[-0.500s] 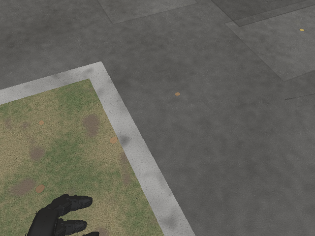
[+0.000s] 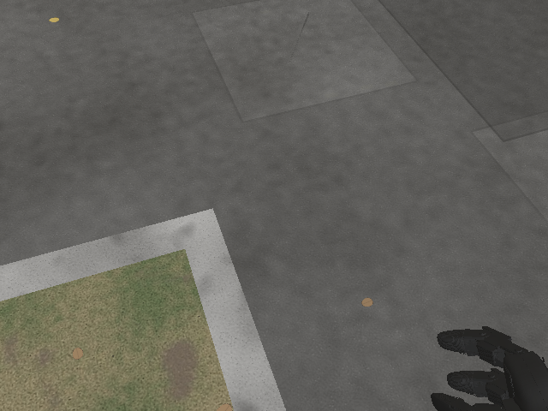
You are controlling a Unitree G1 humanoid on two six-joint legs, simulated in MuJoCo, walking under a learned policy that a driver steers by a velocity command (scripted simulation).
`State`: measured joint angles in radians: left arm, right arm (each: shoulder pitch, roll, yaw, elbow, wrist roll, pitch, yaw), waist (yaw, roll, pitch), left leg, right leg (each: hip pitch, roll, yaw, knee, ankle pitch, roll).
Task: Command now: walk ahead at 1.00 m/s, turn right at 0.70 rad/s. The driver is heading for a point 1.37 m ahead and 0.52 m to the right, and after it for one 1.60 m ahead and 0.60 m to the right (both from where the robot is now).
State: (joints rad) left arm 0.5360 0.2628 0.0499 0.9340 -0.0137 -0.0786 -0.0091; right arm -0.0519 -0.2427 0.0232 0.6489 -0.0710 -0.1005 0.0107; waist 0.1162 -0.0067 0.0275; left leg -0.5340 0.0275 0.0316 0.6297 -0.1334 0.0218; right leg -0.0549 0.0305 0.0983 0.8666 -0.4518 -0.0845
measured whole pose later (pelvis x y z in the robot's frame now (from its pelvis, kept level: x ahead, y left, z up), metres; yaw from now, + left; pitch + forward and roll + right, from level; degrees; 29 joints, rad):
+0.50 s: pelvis +0.46 -0.07 -0.01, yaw -26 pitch -1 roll -1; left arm 0.25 0.33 0.07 0.78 0.02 0.01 -0.02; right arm 0.26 -0.22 -0.01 0.78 -0.04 -0.09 0.00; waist 0.00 -0.01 0.06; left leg -0.28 0.06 -0.02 1.45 -0.37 -0.02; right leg -0.42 0.19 -0.09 0.72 -0.29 -0.21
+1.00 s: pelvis +0.90 -0.23 +0.02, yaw -42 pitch +1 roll +2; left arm 0.21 0.32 0.03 0.75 0.04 -0.05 -0.04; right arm 0.39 -0.29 -0.05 0.84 -0.04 -0.08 0.01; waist -0.03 -0.04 0.00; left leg -0.21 -0.04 0.06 0.44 -0.25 0.04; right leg -0.50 0.03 0.08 1.22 -0.27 -0.10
